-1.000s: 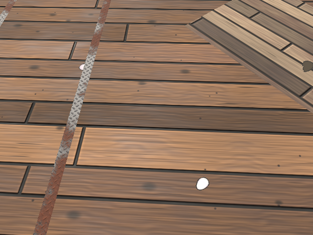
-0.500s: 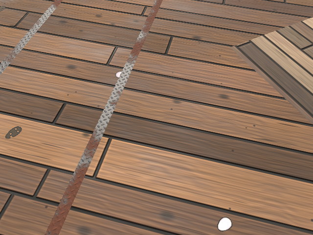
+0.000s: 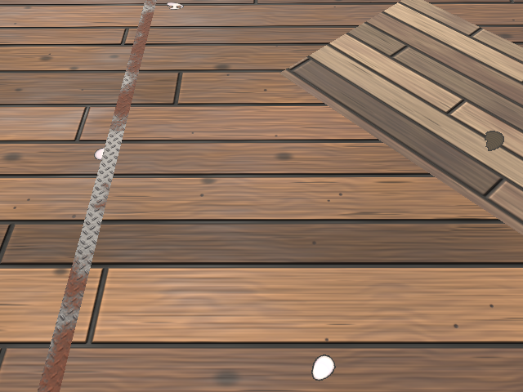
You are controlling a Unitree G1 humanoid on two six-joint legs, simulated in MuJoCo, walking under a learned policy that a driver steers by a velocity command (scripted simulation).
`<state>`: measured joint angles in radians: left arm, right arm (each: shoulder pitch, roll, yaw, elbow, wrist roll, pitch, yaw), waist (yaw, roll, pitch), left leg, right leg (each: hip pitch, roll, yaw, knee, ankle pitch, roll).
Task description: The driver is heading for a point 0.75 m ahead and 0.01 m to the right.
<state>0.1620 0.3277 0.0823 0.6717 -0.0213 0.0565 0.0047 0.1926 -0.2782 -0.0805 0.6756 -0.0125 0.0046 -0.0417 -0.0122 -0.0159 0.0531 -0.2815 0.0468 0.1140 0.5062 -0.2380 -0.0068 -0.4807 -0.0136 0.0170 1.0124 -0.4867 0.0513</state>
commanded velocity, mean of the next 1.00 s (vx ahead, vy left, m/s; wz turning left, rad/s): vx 0.24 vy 0.00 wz -0.09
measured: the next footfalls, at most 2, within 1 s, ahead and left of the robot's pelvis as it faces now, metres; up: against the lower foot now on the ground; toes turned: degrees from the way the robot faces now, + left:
right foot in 0.12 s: +0.04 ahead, -0.13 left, +0.00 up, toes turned -6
left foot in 0.64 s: +0.13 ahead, +0.07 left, +0.00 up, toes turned -12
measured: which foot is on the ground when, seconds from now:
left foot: down 0.00-0.12, up 0.14-0.62, down 0.64-1.00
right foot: up 0.00-0.10, down 0.12-0.64, up 0.66-1.00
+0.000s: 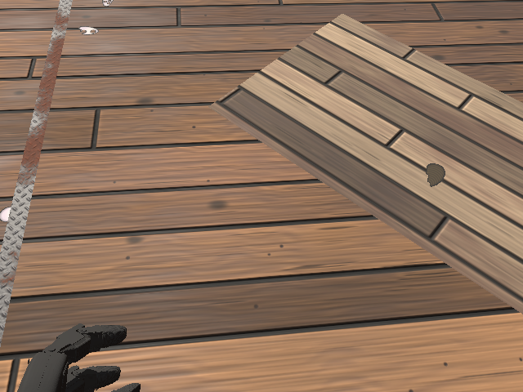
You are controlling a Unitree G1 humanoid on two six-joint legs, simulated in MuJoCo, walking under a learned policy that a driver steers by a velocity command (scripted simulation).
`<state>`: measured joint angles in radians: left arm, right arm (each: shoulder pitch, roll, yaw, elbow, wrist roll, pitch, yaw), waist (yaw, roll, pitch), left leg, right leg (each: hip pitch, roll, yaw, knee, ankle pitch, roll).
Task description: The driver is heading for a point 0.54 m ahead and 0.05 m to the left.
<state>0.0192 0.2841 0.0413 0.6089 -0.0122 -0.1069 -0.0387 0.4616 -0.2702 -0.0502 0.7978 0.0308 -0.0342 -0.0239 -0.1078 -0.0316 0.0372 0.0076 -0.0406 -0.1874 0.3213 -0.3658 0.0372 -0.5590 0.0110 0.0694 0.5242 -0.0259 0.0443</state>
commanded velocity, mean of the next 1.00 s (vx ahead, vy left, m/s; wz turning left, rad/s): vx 0.36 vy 0.00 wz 0.42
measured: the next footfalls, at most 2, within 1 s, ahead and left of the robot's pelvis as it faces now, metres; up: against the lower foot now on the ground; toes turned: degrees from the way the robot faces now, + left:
right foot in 0.06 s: +0.21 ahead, -0.13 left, +0.00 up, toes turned +6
left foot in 0.56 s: +0.44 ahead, +0.19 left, +0.00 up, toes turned +23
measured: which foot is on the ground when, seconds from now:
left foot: down 0.00-0.06, up 0.08-0.54, down 0.56-1.00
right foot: up 0.00-0.04, down 0.06-0.58, up 0.60-1.00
